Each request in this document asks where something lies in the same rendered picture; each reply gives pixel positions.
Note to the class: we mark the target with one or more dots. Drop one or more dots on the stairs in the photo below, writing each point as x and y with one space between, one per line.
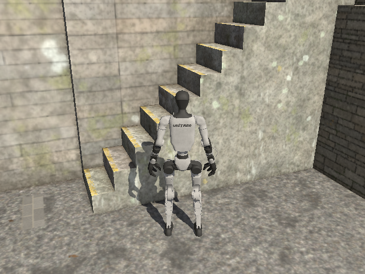
260 88

